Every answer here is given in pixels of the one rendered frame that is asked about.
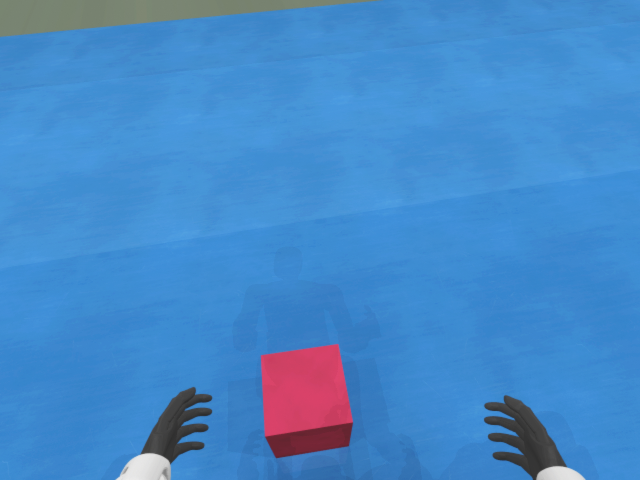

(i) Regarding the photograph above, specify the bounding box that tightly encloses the carton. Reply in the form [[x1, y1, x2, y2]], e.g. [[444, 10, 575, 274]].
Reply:
[[261, 344, 353, 458]]

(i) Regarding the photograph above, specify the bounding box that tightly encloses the robot left hand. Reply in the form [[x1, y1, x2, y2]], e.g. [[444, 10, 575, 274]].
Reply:
[[140, 387, 212, 465]]

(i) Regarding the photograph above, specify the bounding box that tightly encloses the robot left forearm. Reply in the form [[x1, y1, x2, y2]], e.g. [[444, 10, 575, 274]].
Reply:
[[116, 453, 171, 480]]

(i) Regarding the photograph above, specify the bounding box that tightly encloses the robot right hand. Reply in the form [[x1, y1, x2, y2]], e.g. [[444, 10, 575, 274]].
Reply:
[[484, 395, 568, 480]]

